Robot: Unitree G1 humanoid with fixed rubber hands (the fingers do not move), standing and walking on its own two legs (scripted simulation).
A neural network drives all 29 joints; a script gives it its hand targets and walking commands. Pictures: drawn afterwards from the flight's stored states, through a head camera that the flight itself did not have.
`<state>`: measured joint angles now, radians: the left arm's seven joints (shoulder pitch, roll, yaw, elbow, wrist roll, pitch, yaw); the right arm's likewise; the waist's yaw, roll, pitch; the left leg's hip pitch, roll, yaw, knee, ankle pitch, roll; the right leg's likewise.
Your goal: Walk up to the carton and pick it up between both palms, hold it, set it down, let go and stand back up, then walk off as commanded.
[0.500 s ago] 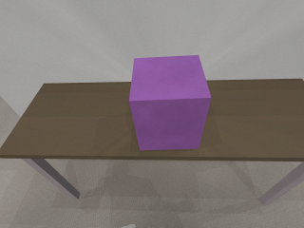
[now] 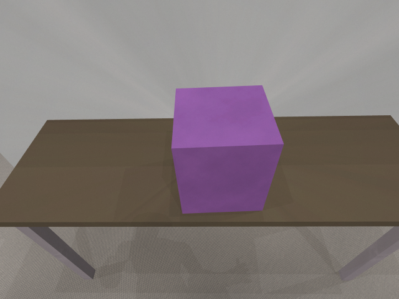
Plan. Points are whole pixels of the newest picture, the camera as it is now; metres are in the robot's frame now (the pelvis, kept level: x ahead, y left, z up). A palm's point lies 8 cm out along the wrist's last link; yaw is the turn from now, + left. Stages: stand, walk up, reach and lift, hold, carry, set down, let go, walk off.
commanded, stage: walk up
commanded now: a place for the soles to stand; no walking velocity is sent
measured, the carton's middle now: (220, 151) +0.47 -0.03 +0.02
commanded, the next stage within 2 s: reach and lift in 0.80 s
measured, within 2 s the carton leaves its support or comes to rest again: neither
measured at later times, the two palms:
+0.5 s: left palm out of the picture +0.08 +0.31 -0.07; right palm out of the picture +0.07 -0.33 -0.08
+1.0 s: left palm out of the picture +0.13 +0.28 -0.08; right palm out of the picture +0.09 -0.34 -0.09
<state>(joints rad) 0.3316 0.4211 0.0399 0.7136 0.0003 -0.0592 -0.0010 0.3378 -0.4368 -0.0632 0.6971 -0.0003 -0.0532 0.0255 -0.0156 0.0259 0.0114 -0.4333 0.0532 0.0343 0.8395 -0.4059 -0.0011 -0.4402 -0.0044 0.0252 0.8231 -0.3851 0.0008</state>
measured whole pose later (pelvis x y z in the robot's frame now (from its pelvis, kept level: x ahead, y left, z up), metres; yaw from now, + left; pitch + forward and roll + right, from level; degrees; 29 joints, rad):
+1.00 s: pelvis -0.02 -0.01 +0.00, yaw +0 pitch -2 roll +0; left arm 0.10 0.37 0.04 0.58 0.00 0.36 0.01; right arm 0.18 -0.42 -0.16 0.87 -0.05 -0.26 0.06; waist -0.02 0.02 0.13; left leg -0.43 0.07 0.04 0.86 -0.39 -0.03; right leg -0.45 0.00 0.03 0.86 -0.38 0.00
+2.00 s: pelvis +0.00 -0.03 +0.04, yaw +0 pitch -4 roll +1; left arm 0.14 0.20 0.01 0.50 -0.04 -0.09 0.09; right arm 0.18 -0.28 -0.07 0.56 0.10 -0.26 0.09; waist -0.02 -0.01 0.02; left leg -0.16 0.06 0.05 0.43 -0.21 -0.05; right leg -0.21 0.00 0.03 0.51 -0.23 -0.01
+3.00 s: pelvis +0.02 -0.03 +0.04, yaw +0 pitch -2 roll +1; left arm -0.06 0.18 -0.02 0.25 -0.16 0.20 0.17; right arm -0.06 -0.28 -0.01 0.33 0.25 0.02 0.06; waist -0.01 -0.01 0.00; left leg -0.15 0.06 0.05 0.40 -0.20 -0.05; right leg -0.21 0.00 0.03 0.49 -0.24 -0.01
